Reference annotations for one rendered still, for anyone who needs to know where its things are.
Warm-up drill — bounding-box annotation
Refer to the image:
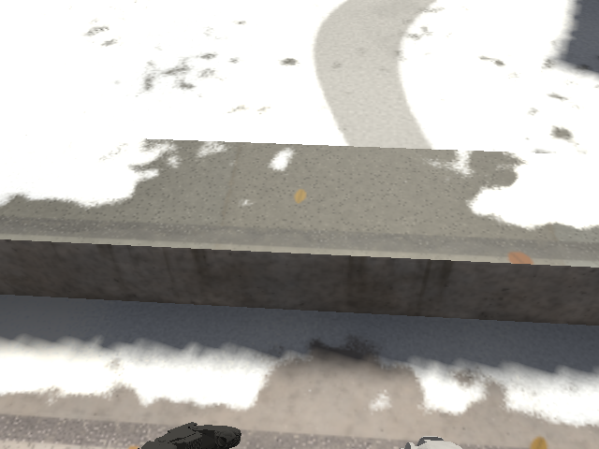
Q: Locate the robot right shin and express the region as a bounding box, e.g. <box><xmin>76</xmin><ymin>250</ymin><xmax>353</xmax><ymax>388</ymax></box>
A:
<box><xmin>416</xmin><ymin>436</ymin><xmax>444</xmax><ymax>446</ymax></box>

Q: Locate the robot left hand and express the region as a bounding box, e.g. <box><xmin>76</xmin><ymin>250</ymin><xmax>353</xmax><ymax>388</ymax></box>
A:
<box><xmin>138</xmin><ymin>422</ymin><xmax>241</xmax><ymax>449</ymax></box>

